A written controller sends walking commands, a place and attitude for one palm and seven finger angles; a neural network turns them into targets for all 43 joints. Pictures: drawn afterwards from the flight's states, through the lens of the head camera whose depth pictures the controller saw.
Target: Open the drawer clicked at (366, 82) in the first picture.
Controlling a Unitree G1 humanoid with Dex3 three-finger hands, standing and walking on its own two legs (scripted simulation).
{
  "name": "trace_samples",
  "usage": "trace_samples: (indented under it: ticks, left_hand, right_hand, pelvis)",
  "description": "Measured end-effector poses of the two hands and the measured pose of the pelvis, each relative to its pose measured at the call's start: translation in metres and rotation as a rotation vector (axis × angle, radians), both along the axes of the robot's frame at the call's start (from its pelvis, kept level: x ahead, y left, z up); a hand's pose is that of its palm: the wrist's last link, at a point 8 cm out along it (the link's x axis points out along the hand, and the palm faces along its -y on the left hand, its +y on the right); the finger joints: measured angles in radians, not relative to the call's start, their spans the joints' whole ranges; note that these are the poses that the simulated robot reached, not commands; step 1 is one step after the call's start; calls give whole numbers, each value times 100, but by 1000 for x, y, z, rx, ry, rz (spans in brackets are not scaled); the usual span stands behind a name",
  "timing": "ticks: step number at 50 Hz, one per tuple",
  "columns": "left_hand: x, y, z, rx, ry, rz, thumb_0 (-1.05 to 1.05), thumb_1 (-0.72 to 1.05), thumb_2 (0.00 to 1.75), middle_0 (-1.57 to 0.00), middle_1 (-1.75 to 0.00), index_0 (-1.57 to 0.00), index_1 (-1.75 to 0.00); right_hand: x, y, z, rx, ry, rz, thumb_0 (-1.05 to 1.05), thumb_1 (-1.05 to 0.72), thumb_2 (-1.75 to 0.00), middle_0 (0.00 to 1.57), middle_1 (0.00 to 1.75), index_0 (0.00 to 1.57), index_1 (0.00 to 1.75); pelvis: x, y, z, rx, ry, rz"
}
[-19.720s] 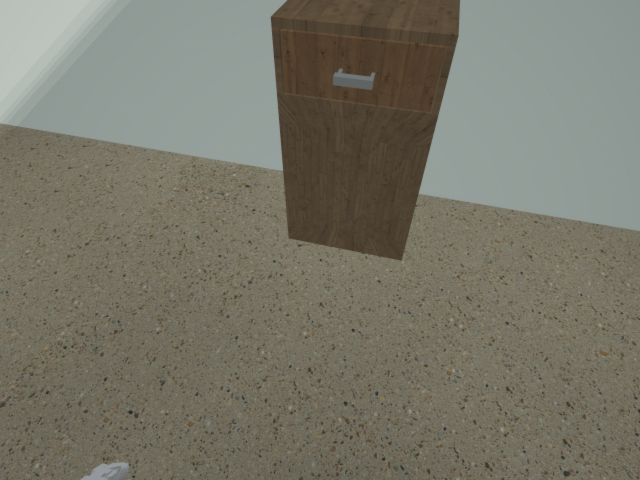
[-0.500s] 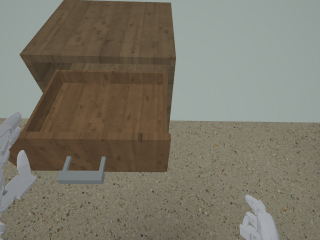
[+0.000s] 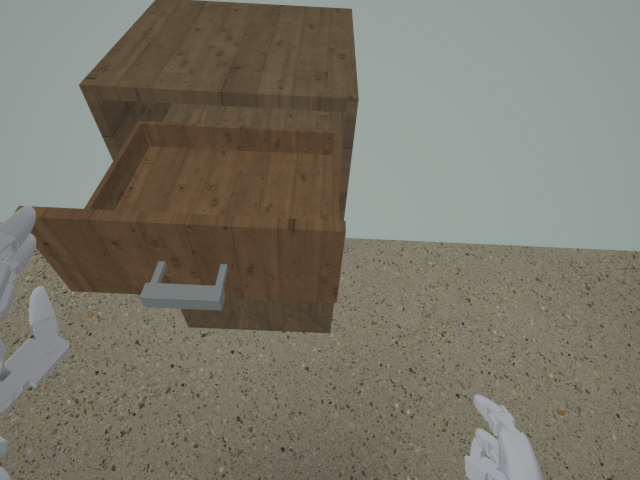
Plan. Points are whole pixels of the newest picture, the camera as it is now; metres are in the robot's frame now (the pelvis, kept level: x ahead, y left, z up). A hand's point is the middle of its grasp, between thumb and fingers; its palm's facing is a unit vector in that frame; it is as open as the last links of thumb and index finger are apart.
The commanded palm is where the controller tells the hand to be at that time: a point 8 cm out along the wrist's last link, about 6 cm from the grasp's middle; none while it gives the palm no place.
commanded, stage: step back with the hand held close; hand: left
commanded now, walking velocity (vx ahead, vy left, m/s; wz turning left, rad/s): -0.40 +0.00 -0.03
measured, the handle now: (187, 283) +0.38 +0.21 +0.00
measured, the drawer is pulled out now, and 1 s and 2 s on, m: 0.29 0.29 0.29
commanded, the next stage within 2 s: stop stepping back and stand still in 0.28 s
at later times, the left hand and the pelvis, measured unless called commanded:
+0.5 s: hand out of the picture +0.08 +0.23 +0.17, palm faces +0.33 -0.82 -0.47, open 7.4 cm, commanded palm +0.01 +0.27 +0.19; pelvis -0.13 +0.00 +0.00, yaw -1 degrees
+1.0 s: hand out of the picture +0.00 +0.23 +0.18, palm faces +0.33 -0.82 -0.47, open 7.4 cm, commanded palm -0.06 +0.28 +0.19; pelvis -0.20 +0.00 +0.01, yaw -2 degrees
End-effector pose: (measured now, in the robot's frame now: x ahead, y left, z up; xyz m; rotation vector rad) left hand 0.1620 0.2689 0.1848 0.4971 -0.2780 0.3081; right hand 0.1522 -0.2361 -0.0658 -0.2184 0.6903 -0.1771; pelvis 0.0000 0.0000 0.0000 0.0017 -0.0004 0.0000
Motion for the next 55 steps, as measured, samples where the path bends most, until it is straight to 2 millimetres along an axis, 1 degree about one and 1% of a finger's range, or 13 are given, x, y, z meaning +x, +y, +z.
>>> trace_samples:
  ticks: [6, 12, 15, 19, 21, 25, 30, 34, 39, 43, 47, 50, 55]
  left_hand:
    - [-29, 6, 8, 58, -8, 21, 2, 89, 90, -21, -30, -21, -31]
    - [-51, -14, 8, 25, -38, -18, 2, 89, 90, -20, -30, -21, -31]
    - [-64, -21, 8, 6, -27, -50, 1, 89, 90, -21, -30, -21, -31]
    - [-85, -14, 7, 24, -6, -66, 1, 89, 89, -21, -30, -21, -31]
    - [-97, -8, 5, 46, -11, -72, 1, 89, 89, -21, -30, -21, -31]
    - [-122, 1, 5, 59, 3, -31, 1, 89, 89, -21, -30, -21, -31]
    - [-155, -6, 10, 73, -18, 2, 2, 89, 90, -21, -30, -21, -31]
    - [-169, -10, 9, 23, -31, 0, 1, 89, 90, -21, -30, -21, -31]
    - [-178, -4, 2, -31, -7, -7, 1, 89, 90, -21, -30, -21, -31]
    - [-186, 0, -1, -17, -4, -39, 1, 89, 90, -21, -30, -21, -31]
    - [-196, 3, 11, 35, 2, -44, 2, 89, 90, -21, -30, -21, -31]
    - [-203, 3, 17, 66, -14, -36, 2, 89, 90, -21, -30, -21, -31]
    - [-204, 0, 9, 30, -20, -24, 1, 89, 90, -21, -30, -21, -31]
  right_hand:
    - [-22, -4, 5, -15, -32, 2, 2, -90, -90, 20, 30, 20, 30]
    - [-45, -9, -5, 27, -29, 20, 1, -90, -90, 20, 30, 20, 30]
    - [-63, -11, -3, 31, 3, -1, 1, -90, -90, 20, 30, 20, 30]
    - [-90, -10, 4, 3, 22, -22, 2, -91, -90, 20, 30, 20, 30]
    - [-102, -9, 3, -19, 14, -26, 1, -91, -90, 20, 30, 20, 30]
    - [-130, -3, 2, -5, 7, -29, 1, -91, -90, 20, 30, 20, 30]
    - [-161, 0, -9, 42, -2, -15, 1, -90, -90, 20, 30, 20, 30]
    - [-186, -5, -18, 47, 64, -22, 1, -90, -90, 20, 30, 20, 30]
    - [-215, -14, -4, 3, 80, -74, 2, -90, -90, 20, 30, 20, 30]
    - [-229, -17, 6, -47, 32, -90, 2, -90, -90, 20, 30, 20, 30]
    - [-237, -13, 10, -22, 11, -97, 2, -91, -90, 20, 30, 20, 30]
    - [-237, -9, 4, 0, 18, -74, 1, -90, -90, 20, 30, 20, 30]
    - [-235, -7, -9, 24, 50, -62, 1, -90, -90, 20, 30, 20, 30]
  pelvis:
    - [-24, -2, -1, -5, 8, -15]
    - [-57, -11, -4, -19, 6, -29]
    - [-73, -11, 0, 8, 8, -22]
    - [-91, -6, 3, 23, 17, -20]
    - [-103, -2, -2, 7, 19, -5]
    - [-126, -3, -1, 5, 1, -18]
    - [-148, -9, -6, 1, -16, -38]
    - [-166, -9, -2, -1, -36, -30]
    - [-178, -4, 7, 16, -9, -39]
    - [-191, 3, 4, 2, -16, -37]
    - [-196, 3, 9, -10, -20, -38]
    - [-200, 0, 7, -15, -17, -39]
    - [-209, -2, 2, -20, -16, -47]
